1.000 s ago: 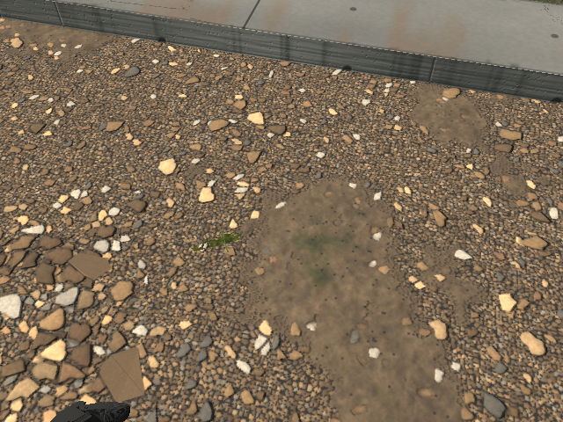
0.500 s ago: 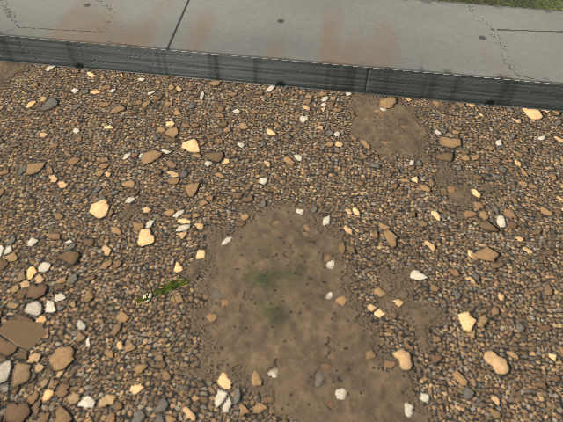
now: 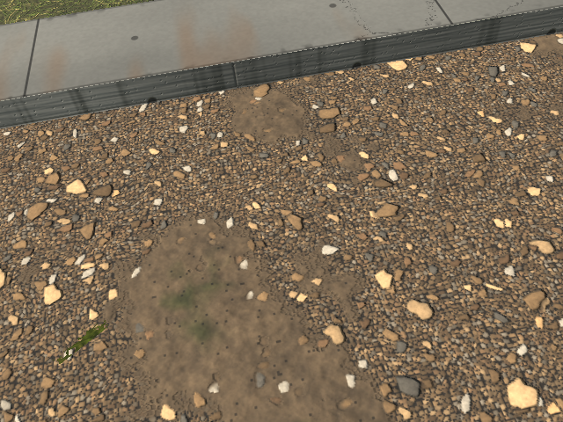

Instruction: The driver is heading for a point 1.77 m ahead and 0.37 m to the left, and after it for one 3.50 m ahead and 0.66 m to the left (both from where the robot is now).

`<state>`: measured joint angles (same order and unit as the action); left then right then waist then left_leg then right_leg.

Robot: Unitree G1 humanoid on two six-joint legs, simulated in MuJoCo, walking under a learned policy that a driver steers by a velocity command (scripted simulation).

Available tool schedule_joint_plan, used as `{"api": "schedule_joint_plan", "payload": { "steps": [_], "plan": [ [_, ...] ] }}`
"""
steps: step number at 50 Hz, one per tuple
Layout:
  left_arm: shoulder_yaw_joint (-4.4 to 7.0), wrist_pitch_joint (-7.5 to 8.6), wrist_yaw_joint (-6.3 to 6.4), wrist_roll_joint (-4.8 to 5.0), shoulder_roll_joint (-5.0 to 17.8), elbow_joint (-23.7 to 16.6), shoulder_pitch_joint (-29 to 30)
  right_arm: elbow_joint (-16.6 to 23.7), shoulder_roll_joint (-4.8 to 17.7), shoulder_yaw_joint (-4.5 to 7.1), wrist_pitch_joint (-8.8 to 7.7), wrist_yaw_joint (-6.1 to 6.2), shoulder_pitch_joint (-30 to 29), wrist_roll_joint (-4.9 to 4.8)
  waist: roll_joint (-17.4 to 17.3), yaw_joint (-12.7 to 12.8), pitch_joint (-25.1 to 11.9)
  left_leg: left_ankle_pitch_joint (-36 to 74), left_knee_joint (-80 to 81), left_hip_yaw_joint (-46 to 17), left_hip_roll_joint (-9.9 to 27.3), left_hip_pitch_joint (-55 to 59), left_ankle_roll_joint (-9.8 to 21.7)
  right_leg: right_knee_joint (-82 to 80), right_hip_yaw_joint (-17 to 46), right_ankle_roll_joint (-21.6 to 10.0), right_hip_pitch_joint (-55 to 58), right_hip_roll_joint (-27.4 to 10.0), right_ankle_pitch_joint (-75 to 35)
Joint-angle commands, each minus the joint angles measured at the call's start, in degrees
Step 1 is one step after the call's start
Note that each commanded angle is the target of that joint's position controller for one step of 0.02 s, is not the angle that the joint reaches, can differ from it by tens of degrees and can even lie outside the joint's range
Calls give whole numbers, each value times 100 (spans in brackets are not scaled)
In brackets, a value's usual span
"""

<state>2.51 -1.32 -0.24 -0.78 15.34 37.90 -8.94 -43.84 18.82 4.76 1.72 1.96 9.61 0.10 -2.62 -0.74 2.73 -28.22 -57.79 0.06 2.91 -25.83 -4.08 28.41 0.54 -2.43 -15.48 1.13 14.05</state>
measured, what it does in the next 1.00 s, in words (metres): steps on the spot, turning left: left foot, then left foot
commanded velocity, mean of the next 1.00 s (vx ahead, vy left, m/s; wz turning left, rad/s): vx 0.00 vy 0.00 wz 0.27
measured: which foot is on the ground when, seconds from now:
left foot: up 0.00-0.22, down 0.24-0.44, up 0.46-0.70, down 0.72-1.00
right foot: down 0.00-0.72, up 0.74-1.00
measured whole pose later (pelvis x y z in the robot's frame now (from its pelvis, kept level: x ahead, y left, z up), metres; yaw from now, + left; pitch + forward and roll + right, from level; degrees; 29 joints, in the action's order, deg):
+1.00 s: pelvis -0.03 +0.07 +0.00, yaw +21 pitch +1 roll -2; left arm 4.9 -1.8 2.4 0.1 17.9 45.5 -7.6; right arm -40.2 14.9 2.2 0.1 1.2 9.3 0.5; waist 2.1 0.0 2.1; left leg -11.9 -24.7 -1.9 -2.9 -13.9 4.0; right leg 51.9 2.1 4.8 -26.9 -2.2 18.5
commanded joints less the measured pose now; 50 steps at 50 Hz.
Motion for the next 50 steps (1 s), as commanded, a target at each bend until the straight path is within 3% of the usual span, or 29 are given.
{"api": "schedule_joint_plan", "payload": {
  "steps": [1,4,7,10,12,13,14,17,19,21,22,23,24,25,26,27,30,32,34,35,36,37,38,39,40,41,44,47,50],
  "plan": [
    [151,148,73,10,711,-251,248,246,445,126,-30,47,87,-16,1050,-34,-703,472,-338,-264,51,-180,-116,-900,1083,-1012,707,-1313,-2787],
    [132,147,100,11,653,-136,283,210,233,27,-36,26,-22,-29,1042,60,-676,639,788,-241,103,168,-137,-897,1016,-971,802,-1216,-2276],
    [160,114,86,-3,774,27,220,203,259,-6,-43,10,-131,-33,1060,198,-575,481,1642,-164,52,620,-99,-927,1263,-1075,696,-1302,-1740],
    [74,128,72,20,578,204,397,-22,197,-50,-76,-45,234,-43,912,-25,-512,1484,3024,-31,5,1424,42,-876,1128,-869,421,-1200,-1068],
    [115,173,94,-3,687,340,115,79,607,-6,-107,-48,110,54,488,75,-455,3079,3366,-428,269,1774,272,-663,900,-389,260,-869,-476],
    [172,192,97,-68,797,333,-72,121,961,71,-104,-37,11,-7,-65,352,-440,3464,3056,-594,405,1607,494,-529,572,-197,238,-496,-91],
    [182,175,146,-82,774,306,90,92,917,105,-109,-61,-59,-100,-386,273,-393,2850,3162,-776,391,1147,730,-340,153,-12,427,-213,3],
    [257,39,286,2,686,281,239,196,684,70,-176,-56,-223,-50,-556,228,-290,2382,3415,-1274,478,546,861,170,-145,25,663,-122,-175],
    [304,-27,305,6,634,263,114,246,672,80,-197,-34,-151,-61,-483,217,-328,2172,3297,-1417,438,385,886,196,-112,-60,668,-183,-69],
    [361,-32,292,5,663,265,-30,342,595,70,-166,-5,-165,-79,-105,239,-349,1869,2892,-1247,210,68,762,-112,86,-216,784,-463,78],
    [397,-25,286,-1,744,298,-184,402,501,50,-138,9,-177,-90,266,268,-393,1664,2422,-951,7,-150,612,-454,398,-404,906,-841,93],
    [444,-7,280,-15,920,344,-291,439,373,25,-98,7,-86,-105,881,225,-462,1327,1660,-436,-273,-287,418,-944,1043,-777,982,-1540,-125],
    [440,39,294,-39,969,280,-109,488,362,37,-61,-18,-23,-82,1436,171,-517,-107,604,-130,-224,-460,292,-1194,1631,-1251,906,-2297,-701],
    [392,112,310,-80,897,226,-139,562,556,112,-18,-50,-170,-74,1164,253,-476,-717,-450,-296,-8,-734,228,-1305,1863,-1578,836,-2677,-1326],
    [374,168,320,-74,900,179,45,555,573,158,38,-72,-126,-126,796,118,-424,-690,-839,-420,123,-804,200,-1285,1600,-1553,763,-2639,-1542],
    [395,209,314,-13,975,151,314,535,440,126,93,-87,-51,-146,695,-11,-330,-409,-561,-458,287,-774,188,-1280,1128,-1312,696,-2390,-1428],
    [451,168,307,24,1143,215,447,587,206,14,131,-190,-170,-114,881,84,-412,163,564,33,242,52,161,-1064,-19,-932,479,-1817,-1762],
    [473,97,284,71,1205,296,268,662,290,39,134,-286,-142,-140,1017,139,-629,457,1284,324,48,455,200,-804,-274,-871,687,-1816,-1997],
    [477,45,245,210,1216,369,242,601,331,95,174,-336,197,-135,975,-54,-767,1307,2438,625,-200,1129,385,-299,-515,-582,628,-1819,-1705],
    [440,39,209,234,1038,493,-24,527,489,175,194,-290,441,-103,697,-90,-771,1728,3002,487,-345,1680,578,257,-745,-245,283,-1641,-1095],
    [366,34,159,73,752,511,-214,560,1029,335,185,-197,626,-103,-549,-38,-640,3449,3510,-835,428,2437,983,1639,-1218,287,-874,-1116,407],
    [273,54,177,-145,567,83,197,825,1636,396,97,-166,555,48,-1717,-34,-602,4906,3713,-3178,1952,2565,2215,3116,-892,754,-2447,-241,2669],
    [350,71,230,-28,832,-9,664,833,1424,348,-73,-246,678,213,-804,-435,-1057,4289,3917,-3262,2045,2297,2636,4015,114,700,-2420,-215,2691],
    [379,52,253,114,884,17,630,818,1239,274,-196,-250,410,187,-597,-206,-805,3694,3968,-2661,1738,2134,2342,4130,249,582,-2495,-328,2155],
    [409,29,301,111,904,172,430,832,1023,228,-241,-204,50,70,-387,-11,-644,3211,3926,-2182,1393,1997,1951,3964,293,537,-2473,-449,1581],
    [438,10,346,55,976,283,332,857,761,137,-239,-154,-215,-20,-347,84,-591,3227,3887,-1912,1210,1888,1718,3798,332,556,-2364,-503,1176],
    [413,19,309,66,811,430,29,841,503,3,-255,-65,-220,33,-365,207,-857,3869,3885,-1397,923,1767,1659,3723,252,652,-1690,-368,478],
    [319,17,286,91,604,418,194,748,442,-31,-258,-38,-144,33,-359,104,-757,3523,3923,-1303,833,1956,1637,2665,290,728,-1508,-424,328],
    [267,25,247,89,576,408,329,654,525,-20,-218,-51,-143,61,-485,-29,-581,2913,3991,-1397,828,1765,1692,1770,248,756,-1013,-447,479]
  ]
}}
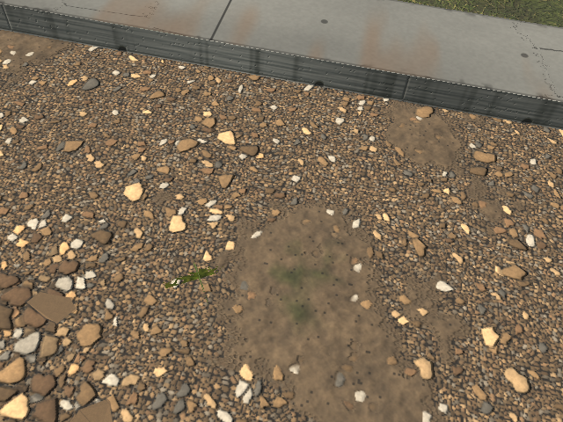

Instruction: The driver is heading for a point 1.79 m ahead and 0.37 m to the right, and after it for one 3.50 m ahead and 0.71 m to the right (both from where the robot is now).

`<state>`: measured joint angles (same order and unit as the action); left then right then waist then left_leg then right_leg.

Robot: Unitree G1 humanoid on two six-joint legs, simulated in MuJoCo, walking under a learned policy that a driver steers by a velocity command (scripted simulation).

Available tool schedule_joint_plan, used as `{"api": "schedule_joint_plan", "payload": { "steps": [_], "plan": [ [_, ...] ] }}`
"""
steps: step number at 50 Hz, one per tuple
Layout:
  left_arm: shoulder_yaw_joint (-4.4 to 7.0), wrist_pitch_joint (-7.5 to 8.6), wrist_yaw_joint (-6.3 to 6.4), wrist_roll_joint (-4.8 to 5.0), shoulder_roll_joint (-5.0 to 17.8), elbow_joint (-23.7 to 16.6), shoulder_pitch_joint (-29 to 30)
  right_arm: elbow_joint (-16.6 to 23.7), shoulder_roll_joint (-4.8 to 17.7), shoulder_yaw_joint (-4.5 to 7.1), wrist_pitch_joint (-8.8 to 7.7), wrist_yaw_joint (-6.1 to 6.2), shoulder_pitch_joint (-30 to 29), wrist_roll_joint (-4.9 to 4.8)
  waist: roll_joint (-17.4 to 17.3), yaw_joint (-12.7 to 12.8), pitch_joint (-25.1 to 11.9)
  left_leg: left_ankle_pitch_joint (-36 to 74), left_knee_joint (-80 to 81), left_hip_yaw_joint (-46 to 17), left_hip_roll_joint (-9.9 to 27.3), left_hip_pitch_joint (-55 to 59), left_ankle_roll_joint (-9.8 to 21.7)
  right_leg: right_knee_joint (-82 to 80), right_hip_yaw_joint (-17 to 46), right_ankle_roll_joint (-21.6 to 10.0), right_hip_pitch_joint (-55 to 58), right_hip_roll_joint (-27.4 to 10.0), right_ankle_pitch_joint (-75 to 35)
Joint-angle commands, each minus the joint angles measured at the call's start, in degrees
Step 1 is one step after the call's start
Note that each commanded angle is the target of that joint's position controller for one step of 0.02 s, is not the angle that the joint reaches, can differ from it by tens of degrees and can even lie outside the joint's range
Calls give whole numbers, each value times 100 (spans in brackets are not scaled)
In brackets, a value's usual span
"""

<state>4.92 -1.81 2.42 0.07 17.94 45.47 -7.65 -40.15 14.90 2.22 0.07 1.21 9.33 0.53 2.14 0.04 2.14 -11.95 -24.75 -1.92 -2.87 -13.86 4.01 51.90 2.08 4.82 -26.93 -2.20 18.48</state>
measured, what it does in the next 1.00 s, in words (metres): steps on the spot, turning right: right foot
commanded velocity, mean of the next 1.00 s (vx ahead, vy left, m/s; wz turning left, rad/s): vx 0.03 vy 0.00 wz -0.22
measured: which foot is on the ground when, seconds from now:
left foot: down 0.00-0.76, up 0.78-1.00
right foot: up 0.00-0.12, down 0.14-1.00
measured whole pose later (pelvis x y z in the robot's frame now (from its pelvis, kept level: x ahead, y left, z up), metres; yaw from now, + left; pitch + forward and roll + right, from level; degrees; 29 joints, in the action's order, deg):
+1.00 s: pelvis +0.01 -0.10 +0.01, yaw -18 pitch +2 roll +3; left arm 2.7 2.1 0.9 0.5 15.3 44.2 -16.1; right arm -45.5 18.8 5.5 -1.9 1.3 6.5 -0.2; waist -1.6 1.4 1.3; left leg -12.9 -52.5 -2.6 1.5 -28.9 -2.1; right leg 20.2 4.4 -4.7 -10.4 2.8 11.2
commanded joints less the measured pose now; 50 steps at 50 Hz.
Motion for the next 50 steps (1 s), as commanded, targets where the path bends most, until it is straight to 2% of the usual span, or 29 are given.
{"api": "schedule_joint_plan", "payload": {
  "steps": [1,4,6,7,8,9,10,11,13,16,20,22,25,27,28,29,30,32,34,37,38,39,40,41,42,43,44,47,50],
  "plan": [
    [27,83,-29,17,348,-340,200,248,935,234,-42,2,-117,25,-979,-140,-450,1126,692,-1245,1405,463,915,-801,60,22,304,-102,142],
    [24,132,-51,46,384,-290,139,130,882,196,-18,-55,-156,11,-962,-161,-329,1011,605,-1445,1408,335,946,-1452,-13,-44,706,-43,252],
    [-13,194,-85,19,271,-169,-98,52,741,129,-7,-60,-284,-48,-819,59,-351,1185,385,-1386,1256,253,762,-2588,-103,-156,1298,15,-528],
    [-33,236,-106,-51,306,-123,-198,-25,652,91,-28,-62,-169,-54,-647,122,-420,1192,322,-1325,1132,111,538,-3141,32,-246,1809,-83,-1428],
    [-5,264,-95,-109,557,-113,-307,-66,544,48,-83,-70,4,39,-305,29,-639,925,135,-1138,907,-81,254,-3070,444,-385,2367,-516,-2580],
    [90,257,-92,-49,964,-63,-152,-92,621,97,-144,-119,315,78,371,-361,-685,523,122,-733,471,-178,62,-2639,484,-644,2394,-656,-2855],
    [38,254,-135,-3,619,-43,-67,-150,632,86,-148,-120,81,92,416,-169,-763,272,109,-501,323,190,-97,-2686,405,-745,2003,-527,-2014],
    [-20,267,-163,-28,424,-45,-12,-138,704,106,-123,-116,-190,62,298,-57,-619,228,35,-478,309,246,-131,-2765,346,-676,1821,-416,-1607],
    [-51,315,-168,-58,397,8,32,-154,643,103,-26,-71,-310,27,245,-18,-470,521,-8,-530,354,253,-63,-2802,256,-536,1687,-316,-1524],
    [-99,361,-153,-43,344,183,-125,-296,553,97,27,-51,-190,46,62,-22,-406,633,59,-514,384,384,-48,-2794,239,-496,1626,-273,-1529],
    [-40,317,-111,67,681,104,123,-397,814,225,41,74,-150,26,-44,-73,-261,663,-123,-294,332,551,-105,-2645,481,-667,1240,-234,-1762],
    [-14,287,-92,104,720,33,177,-425,848,286,79,146,-34,-3,-75,-102,-276,595,-238,-211,352,590,-67,-2506,642,-768,1020,-217,-1730],
    [-9,234,-75,113,619,-78,189,-427,869,362,129,210,157,-17,-296,-140,-289,459,-136,-378,630,680,126,-2085,679,-766,564,-51,-1429],
    [-25,173,-81,109,479,-143,109,-430,1010,417,121,229,284,4,-796,-124,-367,741,258,-972,1357,802,544,-1316,302,-579,270,214,-1002],
    [-23,137,-105,92,419,-143,-20,-364,1034,418,97,243,107,16,-1181,-40,-408,1152,410,-1324,1877,742,865,-709,60,-498,180,266,142],
    [14,101,-138,94,493,-184,6,-255,982,386,55,257,-55,44,-1320,-63,-396,1655,522,-1640,2360,668,1190,140,-8,-460,-40,160,1358],
    [44,67,-175,113,542,-260,131,-202,993,372,10,259,-100,58,-1044,-91,-296,2050,581,-1684,2571,646,1340,631,85,-429,-291,-17,1771],
    [12,3,-225,129,416,-291,126,-161,1186,431,-47,246,-388,-28,-712,17,-243,2155,503,-1085,2337,602,1039,252,69,-382,-191,-264,1337],
    [-16,-17,-288,131,354,-271,11,-169,1284,464,-5,233,-511,-64,-848,25,-392,2428,316,-450,2028,465,798,-352,-272,-339,412,-142,833],
    [64,-50,-394,148,437,-177,-472,-246,1200,448,99,199,-454,-182,-868,219,-617,1875,-411,204,1731,326,409,-1918,-811,-484,1427,295,-406],
    [141,-55,-362,111,599,-171,-598,-384,1022,417,101,159,-82,-188,-377,192,-582,960,-1180,577,1453,-83,31,-2622,-445,-688,1946,314,-1061],
    [314,-40,-252,104,1319,-333,-660,-271,701,323,101,116,42,66,1268,30,-457,-1670,-2886,1068,790,-1676,-608,-3096,1695,-1305,2749,-1059,-3126],
    [268,97,-310,-159,1559,-518,-724,87,673,294,52,150,-597,90,1417,296,-789,-3044,-4113,170,116,-2315,-771,-3269,3273,-2537,2424,-2118,-4056],
    [240,242,-345,-167,1352,-518,-778,102,892,359,38,155,-661,-27,616,353,-934,-2741,-4578,-261,286,-2480,-714,-3448,3107,-2640,2547,-1926,-2653],
    [207,342,-328,-26,1179,-467,-682,77,969,399,1,126,-590,-105,432,196,-698,-2075,-4375,-343,453,-2707,-582,-3583,2772,-2285,2549,-1553,-837],
    [166,365,-282,109,986,-472,-529,-21,1027,446,-39,131,-595,-97,207,152,-482,-1508,-4058,-343,610,-2847,-526,-3758,2628,-1953,2496,-1293,741],
    [103,377,-228,154,855,-491,-450,-27,1067,467,-73,134,-670,-81,368,147,-268,-1073,-3734,-372,662,-2869,-519,-3970,2622,-1827,2392,-1172,1372],
    [40,443,-108,46,737,-503,-680,-101,923,450,-267,27,-655,-89,437,159,-258,-124,-3041,-271,570,-2654,-566,-4266,2283,-1707,2592,-953,852],
    [24,532,-85,39,705,-399,-942,-161,720,392,-403,-36,-746,-60,360,250,-255,370,-2165,-179,554,-2478,-668,-4308,1859,-1652,2717,-845,101]
  ]
}}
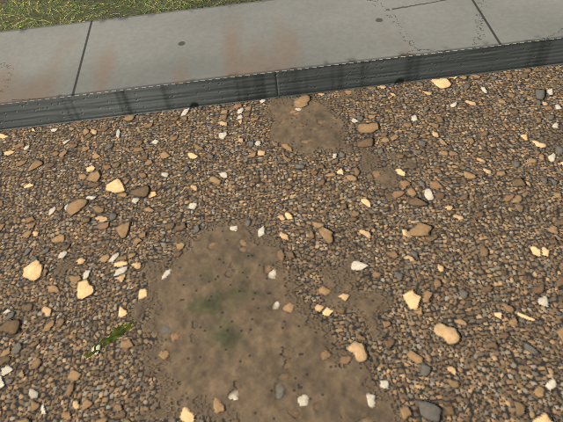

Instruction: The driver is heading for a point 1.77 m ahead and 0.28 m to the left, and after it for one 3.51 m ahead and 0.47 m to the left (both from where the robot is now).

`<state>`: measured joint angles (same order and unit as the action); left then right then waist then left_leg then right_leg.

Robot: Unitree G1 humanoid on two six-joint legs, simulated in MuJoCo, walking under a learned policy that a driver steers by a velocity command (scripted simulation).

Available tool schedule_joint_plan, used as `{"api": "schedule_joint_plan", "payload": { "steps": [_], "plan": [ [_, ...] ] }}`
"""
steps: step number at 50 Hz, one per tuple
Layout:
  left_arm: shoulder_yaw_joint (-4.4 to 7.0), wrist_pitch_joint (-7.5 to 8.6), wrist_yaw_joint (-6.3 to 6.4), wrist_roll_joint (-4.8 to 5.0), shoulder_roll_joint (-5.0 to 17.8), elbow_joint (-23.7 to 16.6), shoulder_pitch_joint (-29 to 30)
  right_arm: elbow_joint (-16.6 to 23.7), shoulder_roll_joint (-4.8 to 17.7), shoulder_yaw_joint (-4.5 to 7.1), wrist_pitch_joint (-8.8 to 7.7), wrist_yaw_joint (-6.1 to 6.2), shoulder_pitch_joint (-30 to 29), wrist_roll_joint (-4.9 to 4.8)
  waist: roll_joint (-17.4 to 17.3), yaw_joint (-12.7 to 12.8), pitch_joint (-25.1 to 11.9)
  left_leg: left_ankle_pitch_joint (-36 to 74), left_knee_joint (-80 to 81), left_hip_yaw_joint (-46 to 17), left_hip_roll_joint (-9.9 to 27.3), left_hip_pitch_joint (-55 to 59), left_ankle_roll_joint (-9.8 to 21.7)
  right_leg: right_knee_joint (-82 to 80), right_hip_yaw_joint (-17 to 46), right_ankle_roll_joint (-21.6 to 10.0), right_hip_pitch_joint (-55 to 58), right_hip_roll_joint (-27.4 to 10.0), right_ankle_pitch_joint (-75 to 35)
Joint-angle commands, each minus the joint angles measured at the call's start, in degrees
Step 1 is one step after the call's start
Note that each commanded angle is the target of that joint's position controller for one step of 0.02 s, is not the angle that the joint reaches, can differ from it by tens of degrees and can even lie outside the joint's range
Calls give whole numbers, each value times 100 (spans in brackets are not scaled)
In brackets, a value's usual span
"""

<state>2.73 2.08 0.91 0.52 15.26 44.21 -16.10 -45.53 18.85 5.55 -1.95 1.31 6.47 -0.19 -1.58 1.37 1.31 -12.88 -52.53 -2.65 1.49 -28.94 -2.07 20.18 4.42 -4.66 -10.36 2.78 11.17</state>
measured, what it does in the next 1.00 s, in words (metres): walks ahead: left foot, then right foot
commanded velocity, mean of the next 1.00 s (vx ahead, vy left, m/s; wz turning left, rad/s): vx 0.45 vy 0.00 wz -0.04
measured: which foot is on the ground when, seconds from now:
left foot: up 0.00-0.32, down 0.34-0.86, up 0.88-1.00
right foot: down 0.00-0.36, up 0.38-0.84, down 0.86-1.00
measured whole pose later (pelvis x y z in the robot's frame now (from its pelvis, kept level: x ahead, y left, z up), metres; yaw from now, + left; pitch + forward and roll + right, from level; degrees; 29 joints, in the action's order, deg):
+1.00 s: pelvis +0.48 +0.01 -0.01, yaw +0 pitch +1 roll -1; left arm 2.5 5.3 -1.4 -0.6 15.2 41.1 -10.0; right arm -48.9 17.5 2.4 -3.5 -0.1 18.4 -1.9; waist -2.0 -0.9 2.8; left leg -21.0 -66.8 -3.5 2.4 -23.1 1.4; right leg 25.9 -5.3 -3.3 -18.2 1.5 8.9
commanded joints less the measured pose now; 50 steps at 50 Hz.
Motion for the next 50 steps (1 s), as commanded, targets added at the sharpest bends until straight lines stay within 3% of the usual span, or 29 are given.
{"api": "schedule_joint_plan", "payload": {
  "steps": [1,6,12,15,16,17,18,19,20,21,22,23,24,26,28,33,35,38,40,41,42,43,44,45,46,47,48,50],
  "plan": [
    [245,151,63,-5,993,-247,-133,379,282,38,-225,-65,-511,4,786,148,-122,558,882,-75,113,-874,-98,-1166,1533,-694,992,-1314,765],
    [280,162,21,12,1152,-133,-304,480,279,-32,-331,-149,-833,-62,858,343,182,839,1754,-24,143,-648,-157,-1225,1470,-759,699,-1420,773],
    [283,136,-25,44,1174,17,-586,666,284,-134,-494,-280,-1176,-117,764,487,352,624,2299,124,88,-405,101,-982,1466,-814,809,-1572,349],
    [293,80,-36,65,1202,43,-597,617,403,-113,-545,-314,-813,-124,871,209,220,522,2585,302,-47,328,344,-644,1398,-700,833,-1604,-743],
    [276,63,-30,63,1178,16,-524,494,484,-63,-549,-296,-406,-110,845,-43,3,645,2788,412,-177,993,460,-243,1226,-584,730,-1446,-1543],
    [222,65,-25,29,1038,-15,-501,295,684,38,-548,-253,293,-96,722,-369,-475,715,2810,305,-119,2071,646,588,924,-407,439,-1148,-2269],
    [100,78,-17,-68,752,-177,-374,140,1037,131,-546,-211,1342,-23,134,-841,-1300,340,2795,-807,841,3542,1079,2268,552,-148,-438,-765,-1609],
    [-1,192,-4,-4,365,-352,-801,-31,1478,234,-500,-263,1787,11,-1541,-603,-1705,-844,3424,-3285,1985,4910,1818,4089,79,267,-2410,167,1597],
    [109,268,-5,109,902,-302,-617,-25,903,79,-505,-309,1663,-94,-991,-697,-1232,-1645,3797,-3707,2014,4639,1794,4793,515,265,-3168,-53,2086],
    [167,312,-45,194,1068,-343,-325,35,644,-12,-481,-298,1294,-89,-706,-584,-537,-1466,3843,-2946,1849,4102,1605,4953,437,194,-3489,-374,1581],
    [146,332,-60,155,1006,-339,-159,119,526,-59,-450,-293,1006,-37,-356,-465,-275,-916,3934,-2364,1579,3604,1492,4817,227,200,-3368,-637,1089],
    [159,344,-80,71,960,-369,8,161,418,-97,-424,-295,831,6,-218,-394,-58,-357,4071,-1998,1397,3195,1478,4575,127,241,-3302,-791,754],
    [166,327,-102,38,895,-373,2,187,361,-132,-424,-288,731,57,-293,-277,-34,110,4193,-1672,1233,2889,1442,4409,101,274,-3052,-925,519],
    [122,272,-126,12,682,-362,-81,150,391,-132,-448,-278,733,16,-399,-169,-54,885,4359,-1241,1087,2572,1503,4180,-48,393,-2847,-978,318],
    [89,234,-112,-42,590,-489,151,74,489,-116,-466,-252,814,-34,-294,-164,59,1556,4482,-884,1031,2404,1555,3756,-161,542,-2985,-1008,22],
    [-41,330,-188,-16,309,-838,1205,-96,627,-117,-394,-165,1217,-77,-197,-496,244,1926,4593,-166,703,2201,1321,1703,-482,574,-2484,-750,-1496],
    [-50,361,-247,24,316,-966,1565,-213,693,-110,-354,-148,1513,-107,-175,-620,318,1830,4569,-225,862,2431,1327,1291,-494,520,-2395,-644,-1750],
    [-8,391,-339,44,448,-1118,1801,-333,731,-91,-246,-115,1664,-130,-206,-525,341,2248,4252,-289,1181,3136,1219,928,-369,297,-2516,-581,-1424],
    [62,387,-364,30,616,-1094,1567,-339,836,-54,-180,-86,1617,-111,-310,-292,110,3305,3773,-274,1266,3472,1108,863,-449,124,-2091,-426,-947],
    [145,381,-340,15,773,-1013,1168,-335,887,-42,-141,-77,1592,-98,-374,-40,-191,4236,3183,-266,1193,3455,1047,834,-561,-1,-1407,-264,-747],
    [273,372,-289,16,997,-790,313,-300,824,-84,-100,-70,1508,-72,-292,435,-731,4545,2150,-116,927,3116,900,673,-633,-183,-174,-222,-944],
    [379,343,-209,-69,1365,-609,-723,-135,560,-203,-114,-69,1538,54,167,791,-1633,2985,480,-17,607,1862,737,1041,340,-515,1753,-1192,-1186],
    [450,324,-230,-112,1749,-498,-933,-87,-283,-443,-224,-130,2504,5,1772,275,-2558,-1602,-1586,6,-448,-373,406,552,3120,-1441,3700,-2693,-33],
    [310,305,-217,-70,1100,-545,-967,-211,441,-283,-311,-160,2102,-154,1190,603,-2406,-2040,-2206,-686,-286,-924,429,-20,3589,-1304,3398,-2621,709],
    [236,307,-186,-61,916,-546,-544,4,726,-173,-345,-170,1490,-300,925,554,-1336,-1575,-2287,-559,-21,-1271,447,-189,2577,-1020,2564,-2436,537],
    [199,318,-181,-73,812,-549,-170,83,653,-185,-353,-143,1184,-270,531,365,-830,-1058,-2038,-400,261,-1128,415,-365,1886,-869,1732,-2199,33],
    [168,342,-196,-95,667,-529,99,102,580,-162,-319,-127,1052,-181,468,196,-466,-755,-1744,-367,416,-956,367,-572,1377,-785,1082,-1989,-355],
    [158,442,-218,-143,526,-473,364,13,357,-157,-148,-115,1348,-183,665,-109,-300,-387,-1528,-383,609,-371,295,-1006,711,-724,360,-1763,-579]
  ]
}}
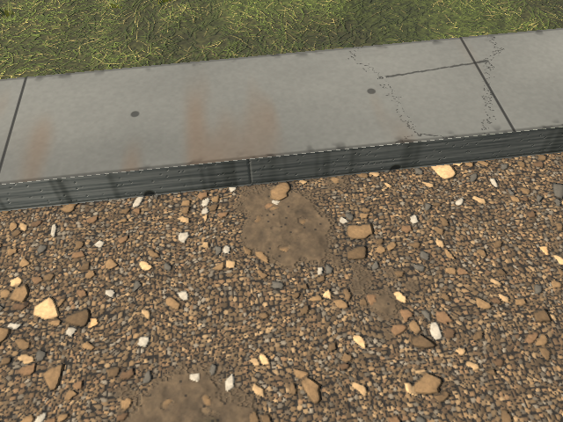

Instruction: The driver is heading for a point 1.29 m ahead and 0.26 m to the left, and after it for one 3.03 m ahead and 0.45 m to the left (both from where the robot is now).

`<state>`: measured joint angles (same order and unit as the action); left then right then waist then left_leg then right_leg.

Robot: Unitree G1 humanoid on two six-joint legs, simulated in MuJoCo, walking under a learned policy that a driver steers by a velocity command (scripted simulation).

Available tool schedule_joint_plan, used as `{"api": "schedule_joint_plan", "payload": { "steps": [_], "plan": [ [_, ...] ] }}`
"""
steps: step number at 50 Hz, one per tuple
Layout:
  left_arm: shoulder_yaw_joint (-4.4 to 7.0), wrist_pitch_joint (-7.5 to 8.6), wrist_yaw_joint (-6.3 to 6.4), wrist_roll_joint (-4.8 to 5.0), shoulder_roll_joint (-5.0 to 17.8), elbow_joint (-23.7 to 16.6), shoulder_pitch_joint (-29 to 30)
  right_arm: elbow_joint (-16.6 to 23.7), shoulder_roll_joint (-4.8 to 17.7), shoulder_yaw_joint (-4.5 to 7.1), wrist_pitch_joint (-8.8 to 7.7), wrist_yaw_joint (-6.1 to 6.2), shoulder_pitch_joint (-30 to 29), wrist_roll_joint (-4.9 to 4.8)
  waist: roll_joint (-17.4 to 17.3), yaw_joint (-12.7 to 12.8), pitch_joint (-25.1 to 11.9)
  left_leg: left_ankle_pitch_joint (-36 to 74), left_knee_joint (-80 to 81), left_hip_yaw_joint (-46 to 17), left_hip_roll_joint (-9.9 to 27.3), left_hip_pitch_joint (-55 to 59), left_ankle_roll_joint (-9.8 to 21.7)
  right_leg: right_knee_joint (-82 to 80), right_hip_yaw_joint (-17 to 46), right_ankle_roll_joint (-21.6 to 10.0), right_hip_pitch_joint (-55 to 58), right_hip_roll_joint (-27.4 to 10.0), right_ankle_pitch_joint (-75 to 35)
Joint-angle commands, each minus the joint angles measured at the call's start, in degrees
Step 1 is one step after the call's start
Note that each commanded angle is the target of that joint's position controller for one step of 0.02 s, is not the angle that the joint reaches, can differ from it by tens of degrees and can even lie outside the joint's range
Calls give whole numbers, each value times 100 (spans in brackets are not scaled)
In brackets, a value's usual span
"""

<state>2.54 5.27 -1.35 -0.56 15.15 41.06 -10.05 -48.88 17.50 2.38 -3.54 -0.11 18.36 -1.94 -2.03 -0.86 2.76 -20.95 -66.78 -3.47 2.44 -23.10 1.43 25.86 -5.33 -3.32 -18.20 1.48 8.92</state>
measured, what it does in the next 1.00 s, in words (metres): walks ahead, turning left: left foot, then right foot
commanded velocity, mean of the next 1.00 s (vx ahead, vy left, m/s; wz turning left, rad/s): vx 0.50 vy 0.00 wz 0.37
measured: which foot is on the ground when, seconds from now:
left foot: up 0.00-0.38, down 0.40-0.92, up 0.94-1.00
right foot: down 0.00-0.40, up 0.42-0.88, down 0.90-1.00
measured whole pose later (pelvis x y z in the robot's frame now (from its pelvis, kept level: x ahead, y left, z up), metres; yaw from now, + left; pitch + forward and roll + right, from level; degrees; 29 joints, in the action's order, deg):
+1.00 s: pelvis +0.56 +0.12 +0.00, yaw +23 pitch +1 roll +1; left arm 1.9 3.4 -1.3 -2.1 15.2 43.6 -10.8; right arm -46.5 17.1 3.0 -2.7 -0.8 20.3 1.4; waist -1.3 -1.3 2.2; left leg -22.9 -61.9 -4.0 -3.9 -16.4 3.5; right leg 30.3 -2.7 -3.1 -21.1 1.1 10.2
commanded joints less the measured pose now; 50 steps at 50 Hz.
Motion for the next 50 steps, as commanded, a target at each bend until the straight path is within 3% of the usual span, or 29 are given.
{"api": "schedule_joint_plan", "payload": {
  "steps": [1,5,9,14,17,18,19,20,21,22,23,24,25,26,27,29,34,36,39,40,42,43,44,45,46,47,48,49,50],
  "plan": [
    [191,174,3,-16,534,-102,-194,335,368,147,86,34,223,-5,672,44,-372,475,-39,-278,540,-900,-96,-1723,1444,-896,961,-1623,-513],
    [273,235,56,-36,715,126,-190,583,279,154,198,51,-231,60,536,26,-9,1320,719,-369,605,-1465,-229,-1997,619,-873,897,-1582,-974],
    [319,154,141,-12,901,237,-303,805,143,92,100,-108,-911,73,400,272,122,2409,2124,27,509,-1362,-190,-2013,-117,-698,1155,-1427,-1217],
    [408,-60,174,125,1116,475,-783,1275,127,63,93,-278,-1732,67,339,560,336,2046,2954,422,372,-1718,50,-1666,-400,-604,2200,-1761,-1664],
    [466,-204,223,188,1315,457,-665,1425,327,173,130,-343,-1549,66,588,270,9,1219,3062,823,-37,-1131,348,-778,-617,-410,2588,-1829,-3827],
    [482,-255,247,203,1378,428,-595,1364,488,270,155,-336,-1116,59,675,-5,-295,967,3051,973,-275,-531,486,-78,-695,-335,2563,-1782,-4657],
    [465,-297,267,229,1366,393,-490,1184,738,430,169,-294,-315,41,611,-482,-723,1158,3363,1045,-542,588,677,1021,-845,-175,2214,-1601,-4807],
    [387,-268,293,158,1202,322,-533,939,1162,641,224,-186,671,32,248,-928,-1243,1350,3552,383,-334,2332,953,2624,-862,88,1000,-1371,-3537],
    [110,-122,207,-84,297,1,-1112,948,1856,752,209,-116,586,-11,-1366,-215,-1618,768,3850,-2744,1199,4324,1998,4716,-534,498,-1746,-242,1970],
    [108,121,127,101,627,-78,-666,1187,1482,619,104,-153,724,57,-740,-562,-2534,-124,4840,-4589,1736,4799,2424,5501,941,459,-2503,76,2669],
    [203,248,74,339,986,-261,-23,1134,1115,516,20,-178,537,111,-368,-692,-1709,164,5050,-3772,1589,4327,2064,5431,1094,316,-3008,-237,2103],
    [169,315,93,305,921,-306,73,1146,952,467,-24,-177,214,89,-41,-443,-1144,642,5030,-3037,1347,3503,1848,4935,1051,228,-2891,-492,1582],
    [190,322,136,139,930,-231,57,1215,748,402,-27,-166,-202,83,171,-182,-769,1317,5050,-2447,1108,2670,1680,4413,1034,263,-2513,-684,1285],
    [236,269,144,53,996,-197,-63,1321,607,345,-34,-138,-447,152,55,25,-650,1911,5153,-2080,944,2097,1627,4122,1075,306,-2062,-807,1063],
    [248,190,128,35,982,-160,-194,1375,556,322,-31,-116,-562,189,9,142,-612,2243,5266,-1864,866,1782,1612,3948,1036,371,-1799,-852,937],
    [206,71,121,-5,790,-109,-292,1311,624,328,-68,-64,-516,167,37,197,-538,2947,5398,-1394,774,1369,1619,3503,854,550,-1624,-855,678],
    [54,44,77,15,472,-321,621,1041,760,331,-61,55,-144,137,-137,-176,-251,2727,5505,-543,333,1092,1189,1455,657,698,-1394,-659,-1213],
    [33,76,25,76,459,-406,988,927,808,329,-62,48,81,126,-187,-368,-151,2174,5545,-622,422,1186,1128,924,613,656,-1267,-535,-1685],
    [64,125,-47,104,587,-532,1314,758,834,333,-47,36,320,101,-209,-474,8,2073,5312,-893,729,1795,1109,484,708,470,-1541,-485,-1500],
    [-13,-106,-103,-323,432,-463,1090,616,783,294,-39,-32,548,359,-355,-406,-116,2691,5241,-759,562,1935,913,613,306,384,-1260,-410,-1255],
    [36,-203,-109,-285,583,-452,815,588,770,304,-35,-34,492,384,-484,-244,-74,3350,4928,-865,664,2066,728,530,346,192,-862,-323,-519],
    [84,-192,-82,-266,700,-342,429,575,841,320,-38,-14,399,385,-478,-34,-179,4030,4529,-844,656,2178,655,440,323,94,-473,-204,-80],
    [139,-143,-25,-253,798,-108,-307,546,839,311,-37,-6,324,388,-277,351,-505,4591,3630,-651,454,2189,570,105,281,-51,308,-92,-1],
    [205,-72,46,-307,1092,44,-1182,625,658,247,-41,-4,316,381,152,732,-1179,3839,2243,-414,178,1631,462,65,968,-292,1541,-799,76],
    [420,-82,99,-369,1905,105,-1694,805,178,143,-48,-26,1084,150,1718,511,-2082,1042,103,152,-722,-219,160,-225,3564,-1072,3349,-2391,412],
    [375,-159,45,-164,1586,182,-1544,649,530,187,-37,-10,887,321,1458,556,-1920,-901,-428,-286,-933,-1112,192,-971,4778,-1199,3206,-2487,739],
    [281,-186,43,-97,1192,120,-1045,665,621,216,-12,-28,416,356,794,416,-1023,-465,-599,-423,-554,-1377,233,-983,3802,-1087,2458,-2261,1224],
    [184,-177,20,-98,831,110,-695,690,582,175,-22,-83,119,348,487,326,-635,-35,-288,-333,-312,-1230,245,-1128,3140,-950,1832,-1974,1068],
    [116,-162,25,-93,635,165,-550,690,499,157,12,-126,21,369,611,190,-334,147,88,-203,-96,-1065,226,-1320,2553,-771,1380,-1675,680]
  ]
}}
Velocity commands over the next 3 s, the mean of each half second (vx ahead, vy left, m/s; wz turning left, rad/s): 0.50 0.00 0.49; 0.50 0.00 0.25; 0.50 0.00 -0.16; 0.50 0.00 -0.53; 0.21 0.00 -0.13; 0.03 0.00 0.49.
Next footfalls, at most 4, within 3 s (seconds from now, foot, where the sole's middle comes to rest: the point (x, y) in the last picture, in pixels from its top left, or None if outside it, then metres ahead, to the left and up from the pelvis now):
0.40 left None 0.36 0.17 -0.77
0.90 right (267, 331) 0.69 0.08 -0.77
1.38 left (161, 283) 0.84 0.37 -0.77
1.86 right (232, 213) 1.07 0.18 -0.77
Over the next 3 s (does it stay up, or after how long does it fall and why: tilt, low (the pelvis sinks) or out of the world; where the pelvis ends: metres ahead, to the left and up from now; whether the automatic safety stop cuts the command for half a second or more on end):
stays up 1.45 0.09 0.12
